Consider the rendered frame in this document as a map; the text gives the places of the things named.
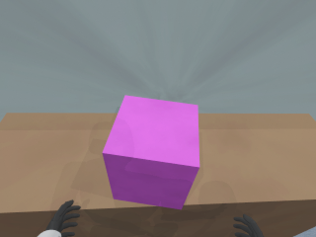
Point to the right robot hand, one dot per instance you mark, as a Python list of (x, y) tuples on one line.
[(252, 228)]

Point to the pedestal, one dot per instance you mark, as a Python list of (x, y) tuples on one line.
[(261, 165)]

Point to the carton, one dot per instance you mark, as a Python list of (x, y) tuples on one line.
[(152, 152)]

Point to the left robot hand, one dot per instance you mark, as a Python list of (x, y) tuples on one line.
[(56, 223)]

